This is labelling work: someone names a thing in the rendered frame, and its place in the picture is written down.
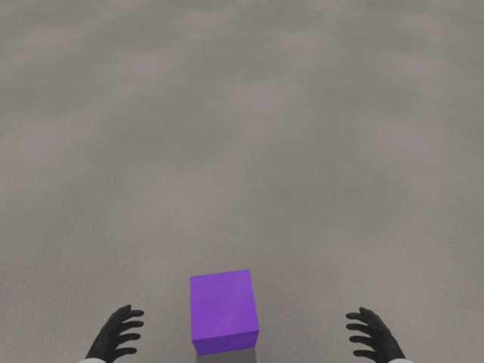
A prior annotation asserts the robot left hand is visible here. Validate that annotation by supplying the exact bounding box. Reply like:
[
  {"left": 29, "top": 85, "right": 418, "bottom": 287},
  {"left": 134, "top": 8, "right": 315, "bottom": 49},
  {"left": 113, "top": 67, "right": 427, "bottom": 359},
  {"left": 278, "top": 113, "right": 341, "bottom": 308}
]
[{"left": 85, "top": 305, "right": 144, "bottom": 363}]

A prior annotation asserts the robot right hand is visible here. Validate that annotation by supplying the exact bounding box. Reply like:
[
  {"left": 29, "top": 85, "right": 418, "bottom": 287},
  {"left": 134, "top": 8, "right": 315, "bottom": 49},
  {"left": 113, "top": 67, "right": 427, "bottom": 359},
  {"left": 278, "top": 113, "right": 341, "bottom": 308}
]
[{"left": 346, "top": 307, "right": 406, "bottom": 363}]

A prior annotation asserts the carton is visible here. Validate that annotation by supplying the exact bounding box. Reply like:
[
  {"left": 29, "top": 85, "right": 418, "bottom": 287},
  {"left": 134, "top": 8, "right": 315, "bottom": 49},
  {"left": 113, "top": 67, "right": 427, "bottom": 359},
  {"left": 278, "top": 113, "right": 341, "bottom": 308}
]
[{"left": 190, "top": 269, "right": 259, "bottom": 356}]

